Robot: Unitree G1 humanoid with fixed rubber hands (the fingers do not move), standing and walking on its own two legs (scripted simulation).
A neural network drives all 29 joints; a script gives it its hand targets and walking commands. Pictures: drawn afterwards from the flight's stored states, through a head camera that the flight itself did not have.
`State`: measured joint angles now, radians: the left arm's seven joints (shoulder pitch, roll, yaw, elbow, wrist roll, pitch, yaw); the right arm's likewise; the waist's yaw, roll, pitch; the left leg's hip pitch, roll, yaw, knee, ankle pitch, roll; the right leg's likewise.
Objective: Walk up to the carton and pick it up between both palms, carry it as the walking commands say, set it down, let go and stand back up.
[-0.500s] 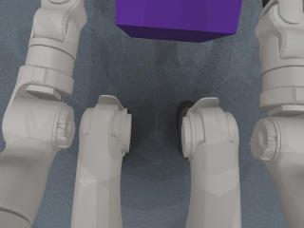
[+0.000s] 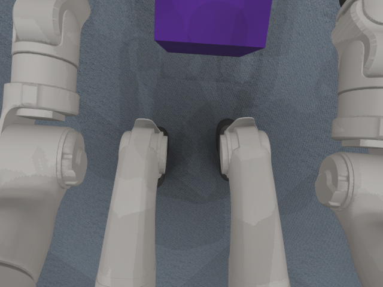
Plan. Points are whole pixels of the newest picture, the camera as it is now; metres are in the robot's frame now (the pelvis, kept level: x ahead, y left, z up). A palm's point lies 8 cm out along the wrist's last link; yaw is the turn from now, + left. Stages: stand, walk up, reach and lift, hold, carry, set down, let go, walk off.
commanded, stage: set down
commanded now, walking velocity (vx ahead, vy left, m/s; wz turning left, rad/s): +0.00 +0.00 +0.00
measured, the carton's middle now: (209, 3) +0.57 -0.04 -0.38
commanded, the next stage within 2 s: let go in 0.64 s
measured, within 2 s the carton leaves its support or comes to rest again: neither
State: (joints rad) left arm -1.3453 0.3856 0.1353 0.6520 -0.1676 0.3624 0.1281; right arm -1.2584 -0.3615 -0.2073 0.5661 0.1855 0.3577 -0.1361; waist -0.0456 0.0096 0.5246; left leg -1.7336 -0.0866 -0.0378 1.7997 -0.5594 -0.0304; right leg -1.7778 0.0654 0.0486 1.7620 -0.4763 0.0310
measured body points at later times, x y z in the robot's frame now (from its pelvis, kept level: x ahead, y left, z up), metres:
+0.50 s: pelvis +0.01 +0.00 +0.13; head +0.36 -0.02 +0.40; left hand +0.58 +0.17 +0.02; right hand +0.54 -0.23 +0.01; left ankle +0.11 +0.12 -0.47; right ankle +0.14 -0.12 -0.47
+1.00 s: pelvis +0.04 +0.00 +0.20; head +0.34 -0.01 +0.53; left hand +0.45 +0.19 +0.06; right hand +0.43 -0.23 +0.06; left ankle +0.11 +0.12 -0.47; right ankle +0.14 -0.12 -0.47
